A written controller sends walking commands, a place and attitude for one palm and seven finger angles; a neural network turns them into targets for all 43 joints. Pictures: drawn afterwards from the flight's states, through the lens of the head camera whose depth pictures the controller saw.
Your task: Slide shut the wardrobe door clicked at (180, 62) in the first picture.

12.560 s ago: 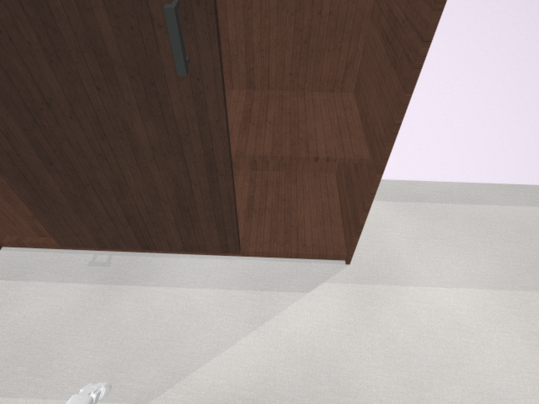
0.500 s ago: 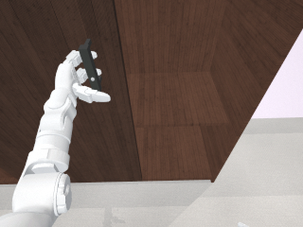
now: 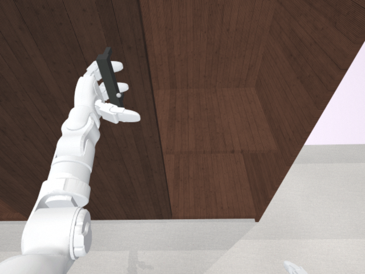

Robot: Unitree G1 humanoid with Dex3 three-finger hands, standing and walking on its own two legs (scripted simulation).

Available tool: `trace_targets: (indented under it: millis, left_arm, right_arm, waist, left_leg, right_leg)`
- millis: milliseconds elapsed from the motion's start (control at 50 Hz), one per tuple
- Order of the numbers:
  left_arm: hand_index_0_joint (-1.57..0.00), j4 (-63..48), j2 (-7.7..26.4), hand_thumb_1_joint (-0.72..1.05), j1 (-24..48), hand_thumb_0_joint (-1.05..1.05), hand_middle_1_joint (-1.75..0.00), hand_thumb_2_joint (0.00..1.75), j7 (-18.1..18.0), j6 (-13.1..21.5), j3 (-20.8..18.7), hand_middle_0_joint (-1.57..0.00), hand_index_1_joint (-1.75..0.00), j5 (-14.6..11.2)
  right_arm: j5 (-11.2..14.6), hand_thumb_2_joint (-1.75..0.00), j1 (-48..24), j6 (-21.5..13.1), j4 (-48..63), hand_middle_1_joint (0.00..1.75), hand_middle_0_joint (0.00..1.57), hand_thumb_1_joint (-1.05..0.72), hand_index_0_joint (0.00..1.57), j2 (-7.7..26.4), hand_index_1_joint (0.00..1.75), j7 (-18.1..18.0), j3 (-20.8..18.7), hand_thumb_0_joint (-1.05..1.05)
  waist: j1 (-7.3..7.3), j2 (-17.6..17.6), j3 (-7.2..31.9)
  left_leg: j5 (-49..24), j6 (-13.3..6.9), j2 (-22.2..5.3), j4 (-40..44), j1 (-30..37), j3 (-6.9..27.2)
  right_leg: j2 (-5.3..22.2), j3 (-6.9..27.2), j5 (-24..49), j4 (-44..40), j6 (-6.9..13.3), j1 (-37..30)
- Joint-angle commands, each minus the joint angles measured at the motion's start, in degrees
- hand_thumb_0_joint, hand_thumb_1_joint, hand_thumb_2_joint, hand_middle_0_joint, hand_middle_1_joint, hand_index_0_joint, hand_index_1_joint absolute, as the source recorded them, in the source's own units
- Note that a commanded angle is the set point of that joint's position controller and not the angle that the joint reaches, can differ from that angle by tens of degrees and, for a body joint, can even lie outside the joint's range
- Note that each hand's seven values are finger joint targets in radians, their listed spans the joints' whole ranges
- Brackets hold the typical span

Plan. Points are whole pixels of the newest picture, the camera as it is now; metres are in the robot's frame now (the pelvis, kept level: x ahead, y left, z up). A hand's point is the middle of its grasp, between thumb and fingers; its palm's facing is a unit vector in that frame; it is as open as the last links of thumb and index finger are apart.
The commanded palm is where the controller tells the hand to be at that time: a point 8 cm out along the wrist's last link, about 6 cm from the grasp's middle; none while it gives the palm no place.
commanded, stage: slide the fingers in behind the handle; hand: left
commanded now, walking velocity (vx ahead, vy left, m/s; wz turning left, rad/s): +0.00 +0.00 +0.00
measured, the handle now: (113, 80) +0.50 +0.17 +0.19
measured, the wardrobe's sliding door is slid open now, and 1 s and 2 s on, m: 0.46 0.46 0.46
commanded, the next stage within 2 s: grip the handle and tug to test in 0.22 s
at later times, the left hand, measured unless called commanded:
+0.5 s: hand (118, 95) +0.44 +0.14 +0.19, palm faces +0.03 -1.00 -0.01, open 13.6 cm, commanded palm +0.40 +0.19 +0.19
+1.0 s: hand (118, 94) +0.44 +0.14 +0.19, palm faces +0.06 -1.00 -0.01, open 6.3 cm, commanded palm +0.41 +0.18 +0.19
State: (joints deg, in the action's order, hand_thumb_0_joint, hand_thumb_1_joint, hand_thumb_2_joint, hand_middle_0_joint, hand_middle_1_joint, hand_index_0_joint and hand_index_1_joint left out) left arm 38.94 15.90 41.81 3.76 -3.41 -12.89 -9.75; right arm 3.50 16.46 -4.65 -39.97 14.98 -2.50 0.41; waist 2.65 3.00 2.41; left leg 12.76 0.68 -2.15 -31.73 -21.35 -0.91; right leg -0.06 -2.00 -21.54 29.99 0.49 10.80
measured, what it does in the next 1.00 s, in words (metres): stands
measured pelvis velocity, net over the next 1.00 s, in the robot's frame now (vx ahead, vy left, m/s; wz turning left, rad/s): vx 0.02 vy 0.00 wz -0.01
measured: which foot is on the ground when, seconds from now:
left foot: down 0.00-1.00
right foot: down 0.00-1.00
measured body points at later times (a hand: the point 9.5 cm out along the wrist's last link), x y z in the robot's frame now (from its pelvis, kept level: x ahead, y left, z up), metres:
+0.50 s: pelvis +0.01 +0.00 +0.00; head +0.01 -0.02 +0.45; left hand +0.43 +0.20 +0.19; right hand +0.12 -0.25 -0.11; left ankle +0.04 +0.13 -0.73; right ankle -0.07 -0.11 -0.73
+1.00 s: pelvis +0.02 +0.00 +0.00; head +0.02 -0.02 +0.45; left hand +0.43 +0.20 +0.19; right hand +0.13 -0.25 -0.11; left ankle +0.04 +0.13 -0.73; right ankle -0.07 -0.11 -0.73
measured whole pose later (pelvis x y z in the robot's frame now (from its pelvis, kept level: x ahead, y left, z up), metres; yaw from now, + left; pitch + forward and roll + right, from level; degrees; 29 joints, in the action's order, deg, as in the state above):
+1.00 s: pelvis +0.02 +0.00 +0.00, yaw +0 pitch +2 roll +0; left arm 27.9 14.7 35.3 1.7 -8.3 -12.4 -10.0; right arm 3.3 15.6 -2.5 -38.0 14.6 -1.8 0.0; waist 2.3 3.2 3.0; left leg 13.8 0.6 -1.7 -30.7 -19.1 -1.6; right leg 0.4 -1.4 -22.0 28.2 0.3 8.4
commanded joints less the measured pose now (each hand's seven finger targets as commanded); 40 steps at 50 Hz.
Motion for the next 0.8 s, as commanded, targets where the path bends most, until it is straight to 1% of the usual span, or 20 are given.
trace_targets:
  millis: [0,40,100,120,200,220,300,340,360,400,480,500,540,600,620,660,720,740,760,780]
  left_arm:
    - [-0.30,-15.28,10.78,-0.50,27.86,0.00,-1.20,0.30,0.67,4.06,-1.89,-0.30,-1.20,-0.48]
    - [-0.30,-15.71,12.17,-0.50,26.26,0.00,-1.20,0.30,0.66,4.17,-3.36,-0.30,-1.20,-0.40]
    - [-0.30,-17.04,9.56,-0.50,25.46,0.00,-1.20,0.30,0.98,3.57,-1.45,-0.30,-1.20,-1.08]
    - [-0.30,-16.14,11.74,-0.50,23.92,0.00,-1.20,0.30,0.82,3.38,-3.17,-0.30,-1.20,-1.05]
    - [-0.30,-19.69,9.28,-0.50,24.56,0.00,-1.20,0.30,0.98,3.19,-1.20,-0.30,-1.20,-0.98]
    - [-0.30,-19.60,11.04,-0.50,22.41,0.00,-1.20,0.30,0.77,3.11,-2.57,-0.30,-1.20,-0.95]
    - [-0.30,-21.04,9.25,-0.50,22.37,0.00,-1.20,0.30,0.74,2.40,-1.42,-0.30,-1.20,-1.19]
    - [-0.31,-20.33,11.79,-0.41,20.69,0.00,-1.21,0.34,0.45,2.09,-3.63,-0.31,-1.21,-0.86]
    - [-0.32,-21.55,9.28,-0.36,22.50,0.00,-1.22,0.36,0.66,1.94,-1.14,-0.32,-1.22,-1.05]
    - [-0.32,-21.59,8.64,-0.27,23.62,0.00,-1.23,0.40,0.60,1.70,-0.43,-0.32,-1.23,-0.94]
    - [-0.35,-23.02,10.70,-0.08,21.16,0.00,-1.26,0.48,-0.01,1.37,-2.82,-0.35,-1.26,-0.89]
    - [-0.35,-23.16,9.59,-0.03,20.48,0.00,-1.27,0.50,0.13,1.16,-2.24,-0.35,-1.27,-1.09]
    - [-0.36,-21.75,11.01,0.06,19.77,0.00,-1.28,0.54,0.27,0.86,-3.34,-0.36,-1.28,-0.98]
    - [-0.38,-24.71,8.36,0.20,20.43,0.00,-1.30,0.60,0.47,0.88,-1.12,-0.38,-1.30,-1.29]
    - [-0.38,-24.10,9.52,0.25,18.78,0.00,-1.31,0.62,0.31,0.70,-1.99,-0.38,-1.31,-1.19]
    - [-0.39,-24.86,6.65,0.34,20.45,0.00,-1.32,0.66,0.37,0.52,0.56,-0.39,-1.32,-1.23]
    - [-0.41,-23.34,10.44,0.48,19.64,0.00,-1.34,0.72,0.01,0.27,-2.53,-0.41,-1.34,-1.20]
    - [-0.41,-24.88,9.84,0.53,19.65,0.00,-1.35,0.74,0.13,0.49,-2.05,-0.41,-1.35,-0.83]
    - [-0.42,-25.46,7.01,0.57,19.88,0.00,-1.35,0.76,0.32,0.40,0.07,-0.42,-1.35,-1.20]
    - [-0.42,-24.91,7.21,0.62,19.66,0.00,-1.36,0.78,0.37,0.27,-0.09,-0.42,-1.36,-1.22]
  right_arm:
    - [-0.07,-0.90,-1.71,-2.60,7.83,0.30,0.20,-0.90,0.20,7.25,0.30,-0.32,-2.97,0.00]
    - [-0.08,-0.90,-1.80,-2.45,7.95,0.30,0.20,-0.90,0.20,7.36,0.30,-0.12,-3.02,0.00]
    - [0.00,-0.90,-2.44,-2.48,8.45,0.30,0.20,-0.90,0.20,7.05,0.30,-0.09,-2.89,0.00]
    - [-0.25,-0.90,-2.17,-2.24,8.17,0.30,0.20,-0.90,0.20,7.38,0.30,-0.17,-2.85,0.00]
    - [-0.01,-0.90,-3.03,-2.29,9.00,0.30,0.20,-0.90,0.20,6.93,0.30,0.01,-2.98,0.00]
    - [-0.22,-0.90,-2.86,-2.01,8.85,0.30,0.20,-0.90,0.20,7.13,0.30,0.03,-2.90,0.00]
    - [0.00,-0.90,-3.33,-1.87,9.21,0.30,0.20,-0.90,0.20,6.97,0.30,0.07,-2.90,0.00]
    - [-0.05,-0.90,-3.44,-1.53,9.31,0.30,0.20,-0.90,0.20,7.29,0.30,0.00,-2.95,0.00]
    - [-0.03,-0.90,-3.66,-1.49,9.39,0.30,0.20,-0.90,0.20,7.01,0.30,-0.08,-2.82,0.00]
    - [0.01,-0.90,-3.54,-1.48,9.16,0.30,0.20,-0.90,0.20,6.90,0.30,-0.08,-2.83,0.00]
    - [-0.22,-0.90,-3.65,-1.20,9.45,0.30,0.20,-0.90,0.20,7.02,0.30,-0.03,-2.96,0.00]
    - [-0.24,-0.90,-3.84,-1.16,9.67,0.30,0.20,-0.90,0.20,6.92,0.30,-0.01,-2.98,0.00]
    - [-0.17,-0.90,-3.78,-0.80,9.42,0.30,0.20,-0.90,0.20,7.15,0.30,-0.06,-2.91,0.00]
    - [-0.16,-0.90,-4.14,-0.98,9.90,0.30,0.20,-0.90,0.20,6.71,0.30,0.04,-2.96,0.00]
    - [-0.34,-0.90,-4.12,-0.73,9.73,0.30,0.20,-0.90,0.20,6.83,0.30,0.03,-2.86,0.00]
    - [-0.07,-0.90,-4.28,-0.75,9.86,0.30,0.20,-0.90,0.20,6.56,0.30,0.15,-2.84,0.00]
    - [-0.44,-0.90,-3.84,-0.41,9.27,0.30,0.20,-0.90,0.20,7.16,0.30,-0.01,-2.87,0.00]
    - [-0.16,-0.90,-4.30,-0.48,9.93,0.30,0.20,-0.90,0.20,6.99,0.30,0.09,-2.97,0.00]
    - [-0.18,-0.90,-4.52,-0.70,10.15,0.30,0.20,-0.90,0.20,6.60,0.30,0.16,-2.91,0.00]
    - [-0.16,-0.90,-4.47,-0.68,9.97,0.30,0.20,-0.90,0.20,6.66,0.30,0.07,-2.91,0.00]
  waist:
    - [0.59,-2.48,18.69]
    - [0.08,-2.43,18.90]
    - [0.30,-2.95,17.92]
    - [-0.24,-4.58,17.27]
    - [0.15,-2.28,17.85]
    - [-0.66,-2.46,18.13]
    - [-0.06,-2.15,17.61]
    - [-0.68,-3.82,17.64]
    - [0.10,-2.98,17.11]
    - [0.33,-1.73,16.70]
    - [-0.62,-2.19,19.07]
    - [-0.48,-2.75,19.66]
    - [-0.55,-4.05,18.54]
    - [-0.21,-1.98,19.22]
    - [-0.93,-2.06,18.86]
    - [0.10,-1.51,18.08]
    - [-0.55,-3.37,17.41]
    - [-0.55,-2.35,18.51]
    - [-0.17,-2.56,18.74]
    - [-0.26,-2.34,18.50]
  left_leg:
    - [-15.82,-3.39,2.66,0.05,19.17,-0.13]
    - [-16.74,-3.38,2.64,-0.05,19.30,-0.09]
    - [-16.47,-3.34,2.70,0.18,19.08,-0.10]
    - [-16.23,-3.40,2.66,0.32,17.88,-0.11]
    - [-17.45,-3.39,2.68,0.24,19.86,-0.30]
    - [-17.76,-3.29,2.72,0.28,19.11,-0.12]
    - [-18.50,-3.31,2.55,0.32,20.09,-0.23]
    - [-17.83,-3.31,2.50,0.63,19.01,-0.34]
    - [-17.72,-3.34,2.56,0.70,19.42,-0.41]
    - [-17.87,-3.22,2.49,0.57,19.97,-0.14]
    - [-20.21,-3.26,2.52,0.38,20.63,-0.13]
    - [-20.55,-3.30,2.63,0.25,20.78,-0.36]
    - [-19.32,-3.32,2.58,0.43,19.51,-0.44]
    - [-21.64,-3.31,2.50,0.19,21.58,-0.23]
    - [-21.35,-3.23,2.56,0.19,20.73,-0.32]
    - [-21.06,-3.27,2.56,0.09,21.27,-0.25]
    - [-20.17,-3.27,2.49,0.48,20.08,0.02]
    - [-20.91,-3.26,2.49,0.45,20.86,-0.30]
    - [-21.08,-3.29,2.63,0.31,21.20,-0.21]
    - [-21.66,-3.20,2.43,0.20,21.49,-0.01]
  right_leg:
    - [-1.63,-0.06,28.42,-3.37,0.13,4.72]
    - [-1.65,-0.06,29.54,-3.35,0.18,4.06]
    - [-1.70,-0.36,29.37,-3.57,0.13,4.13]
    - [-1.57,-0.47,29.28,-3.85,0.22,2.80]
    - [-1.72,-0.34,30.28,-3.62,0.13,3.99]
    - [-1.55,-0.51,30.07,-3.66,0.45,2.21]
    - [-1.78,-0.50,30.90,-3.62,0.21,3.65]
    - [-1.76,-0.39,30.94,-3.67,0.10,2.65]
    - [-1.73,-0.45,30.63,-3.81,0.09,3.16]
    - [-1.79,-0.53,29.93,-3.75,0.24,4.09]
    - [-1.67,-0.50,32.45,-3.32,0.33,2.18]
    - [-1.68,-0.61,33.16,-3.25,0.18,1.95]
    - [-1.69,-0.47,32.71,-3.58,0.05,1.92]
    - [-1.72,-0.63,33.68,-3.32,0.20,2.33]
    - [-1.58,-0.73,33.15,-3.55,0.44,1.13]
    - [-1.79,-0.76,33.01,-3.57,0.25,2.92]
    - [-1.70,-0.80,31.99,-3.88,0.46,1.82]
    - [-1.76,-0.55,33.06,-3.53,0.31,2.07]
    - [-1.77,-0.75,33.19,-3.50,0.25,2.16]
    - [-1.82,-0.84,33.19,-3.31,0.35,2.58]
